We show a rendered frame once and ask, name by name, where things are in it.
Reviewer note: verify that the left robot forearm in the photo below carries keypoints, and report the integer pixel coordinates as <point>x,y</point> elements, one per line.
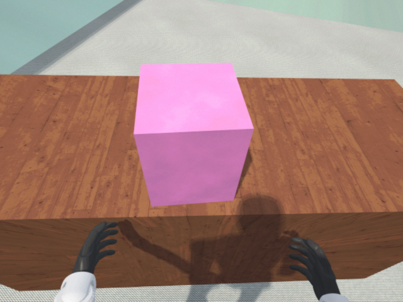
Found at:
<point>77,287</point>

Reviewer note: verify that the robot right hand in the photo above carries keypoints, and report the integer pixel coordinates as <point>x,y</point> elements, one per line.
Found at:
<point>319,272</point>

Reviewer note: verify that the carton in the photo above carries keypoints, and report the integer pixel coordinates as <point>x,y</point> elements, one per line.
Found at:
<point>192,132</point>

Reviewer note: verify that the robot left hand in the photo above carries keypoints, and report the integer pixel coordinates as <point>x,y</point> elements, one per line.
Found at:
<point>89,254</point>

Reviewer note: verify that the pedestal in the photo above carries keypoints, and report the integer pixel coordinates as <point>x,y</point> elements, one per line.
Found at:
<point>325,162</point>

